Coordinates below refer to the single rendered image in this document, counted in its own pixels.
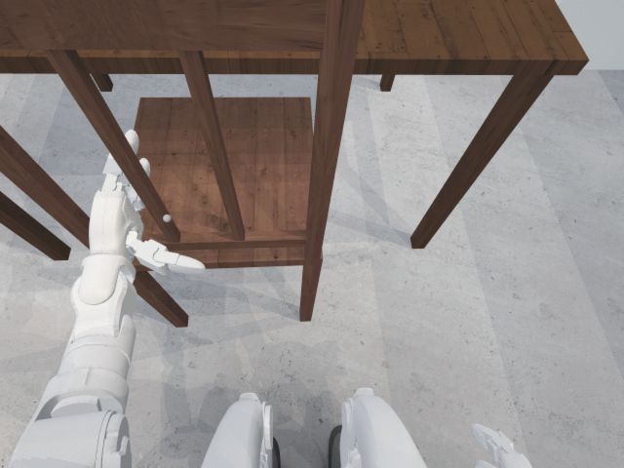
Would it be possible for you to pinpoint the left robot hand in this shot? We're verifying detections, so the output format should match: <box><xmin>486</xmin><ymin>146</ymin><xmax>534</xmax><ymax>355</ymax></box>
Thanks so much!
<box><xmin>89</xmin><ymin>130</ymin><xmax>206</xmax><ymax>276</ymax></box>

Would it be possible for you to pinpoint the right robot thigh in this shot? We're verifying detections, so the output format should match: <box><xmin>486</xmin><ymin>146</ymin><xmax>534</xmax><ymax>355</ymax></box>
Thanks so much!
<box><xmin>341</xmin><ymin>396</ymin><xmax>427</xmax><ymax>468</ymax></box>

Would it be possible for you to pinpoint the right robot shin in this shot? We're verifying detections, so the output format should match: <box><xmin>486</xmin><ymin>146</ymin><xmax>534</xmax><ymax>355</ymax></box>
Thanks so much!
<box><xmin>340</xmin><ymin>388</ymin><xmax>374</xmax><ymax>468</ymax></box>

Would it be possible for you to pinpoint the left robot upper arm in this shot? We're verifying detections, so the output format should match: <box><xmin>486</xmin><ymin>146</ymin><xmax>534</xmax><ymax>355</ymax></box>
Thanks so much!
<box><xmin>14</xmin><ymin>410</ymin><xmax>132</xmax><ymax>468</ymax></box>

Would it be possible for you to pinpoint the chair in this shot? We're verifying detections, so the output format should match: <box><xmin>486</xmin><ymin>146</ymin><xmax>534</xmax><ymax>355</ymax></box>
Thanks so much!
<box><xmin>0</xmin><ymin>0</ymin><xmax>366</xmax><ymax>328</ymax></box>

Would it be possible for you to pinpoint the left robot forearm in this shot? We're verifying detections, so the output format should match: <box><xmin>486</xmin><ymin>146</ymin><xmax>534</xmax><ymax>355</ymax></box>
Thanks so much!
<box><xmin>8</xmin><ymin>253</ymin><xmax>137</xmax><ymax>468</ymax></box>

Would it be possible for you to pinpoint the right robot hand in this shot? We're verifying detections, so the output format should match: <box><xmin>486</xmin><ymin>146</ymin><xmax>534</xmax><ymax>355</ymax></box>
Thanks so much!
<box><xmin>471</xmin><ymin>423</ymin><xmax>532</xmax><ymax>468</ymax></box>

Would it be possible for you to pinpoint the table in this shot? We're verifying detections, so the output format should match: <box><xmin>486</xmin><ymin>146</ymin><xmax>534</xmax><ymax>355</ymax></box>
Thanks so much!
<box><xmin>0</xmin><ymin>0</ymin><xmax>589</xmax><ymax>260</ymax></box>

